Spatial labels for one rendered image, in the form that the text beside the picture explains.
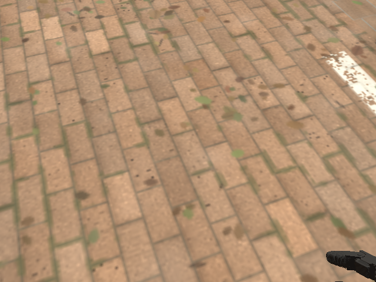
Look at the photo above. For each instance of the robot right hand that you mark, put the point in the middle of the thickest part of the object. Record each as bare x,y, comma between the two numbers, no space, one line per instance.
361,262

